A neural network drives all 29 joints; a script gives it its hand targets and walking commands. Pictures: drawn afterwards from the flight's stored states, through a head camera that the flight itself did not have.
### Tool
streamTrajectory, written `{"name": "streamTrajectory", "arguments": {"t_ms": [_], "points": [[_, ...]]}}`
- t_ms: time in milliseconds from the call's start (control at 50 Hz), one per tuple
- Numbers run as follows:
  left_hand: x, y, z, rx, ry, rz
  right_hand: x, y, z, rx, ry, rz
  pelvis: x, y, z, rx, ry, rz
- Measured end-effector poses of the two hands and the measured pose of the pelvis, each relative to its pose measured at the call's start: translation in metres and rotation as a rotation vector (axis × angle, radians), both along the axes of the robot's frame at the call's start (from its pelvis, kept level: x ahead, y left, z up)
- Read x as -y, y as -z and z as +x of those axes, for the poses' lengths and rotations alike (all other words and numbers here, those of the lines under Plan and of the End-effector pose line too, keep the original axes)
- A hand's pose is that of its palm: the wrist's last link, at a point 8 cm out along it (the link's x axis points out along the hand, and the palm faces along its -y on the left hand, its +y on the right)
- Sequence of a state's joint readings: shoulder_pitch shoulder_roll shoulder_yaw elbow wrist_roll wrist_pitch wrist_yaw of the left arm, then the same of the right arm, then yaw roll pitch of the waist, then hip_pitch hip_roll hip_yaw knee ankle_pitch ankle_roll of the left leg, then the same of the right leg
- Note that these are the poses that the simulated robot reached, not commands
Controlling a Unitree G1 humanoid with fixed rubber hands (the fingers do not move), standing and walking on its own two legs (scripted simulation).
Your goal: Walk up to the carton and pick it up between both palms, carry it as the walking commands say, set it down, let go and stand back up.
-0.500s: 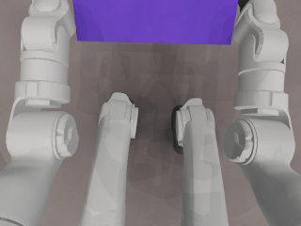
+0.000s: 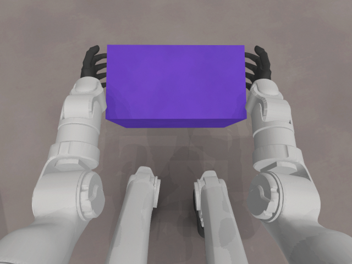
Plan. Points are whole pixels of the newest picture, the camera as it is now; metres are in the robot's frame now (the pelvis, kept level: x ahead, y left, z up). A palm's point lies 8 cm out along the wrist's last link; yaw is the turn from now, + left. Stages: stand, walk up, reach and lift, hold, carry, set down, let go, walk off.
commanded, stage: reach and lift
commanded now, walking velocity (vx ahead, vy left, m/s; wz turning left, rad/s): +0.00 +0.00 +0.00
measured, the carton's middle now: (175, 93) +0.49 +0.02 -0.12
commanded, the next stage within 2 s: none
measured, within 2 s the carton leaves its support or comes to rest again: neither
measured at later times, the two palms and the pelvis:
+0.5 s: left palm (78, 75) +0.46 +0.19 +0.03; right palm (282, 74) +0.47 -0.17 +0.04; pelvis +0.07 +0.00 +0.10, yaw +0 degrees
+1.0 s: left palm (47, 52) +0.44 +0.19 +0.12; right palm (325, 59) +0.45 -0.17 +0.13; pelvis +0.08 +0.00 +0.17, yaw +0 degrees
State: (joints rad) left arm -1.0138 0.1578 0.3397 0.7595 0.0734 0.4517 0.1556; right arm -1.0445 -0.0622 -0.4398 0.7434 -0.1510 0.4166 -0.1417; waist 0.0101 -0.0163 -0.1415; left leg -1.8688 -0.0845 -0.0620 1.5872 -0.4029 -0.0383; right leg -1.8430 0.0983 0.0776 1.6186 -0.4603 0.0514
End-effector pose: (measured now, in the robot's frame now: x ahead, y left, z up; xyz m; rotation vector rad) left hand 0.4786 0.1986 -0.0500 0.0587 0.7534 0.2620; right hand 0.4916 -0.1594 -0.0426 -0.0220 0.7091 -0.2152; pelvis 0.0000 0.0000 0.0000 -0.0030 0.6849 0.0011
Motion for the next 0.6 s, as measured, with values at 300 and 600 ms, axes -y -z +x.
{"name": "streamTrajectory", "arguments": {"t_ms": [300, 600], "points": [[0.011, -0.066, -0.006, 0.016, 0.069, -0.077, 0.02, -0.07, -0.008, 0.01, -0.003, 0.012, -0.003, -0.068, 0.043, -0.069, -0.002, -0.002], [0.007, -0.102, -0.026, 0.009, -0.02, -0.016, 0.008, -0.097, -0.025, 0.01, 0.019, 0.053, 0.005, -0.112, 0.075, -0.047, -0.006, 0.002]]}}
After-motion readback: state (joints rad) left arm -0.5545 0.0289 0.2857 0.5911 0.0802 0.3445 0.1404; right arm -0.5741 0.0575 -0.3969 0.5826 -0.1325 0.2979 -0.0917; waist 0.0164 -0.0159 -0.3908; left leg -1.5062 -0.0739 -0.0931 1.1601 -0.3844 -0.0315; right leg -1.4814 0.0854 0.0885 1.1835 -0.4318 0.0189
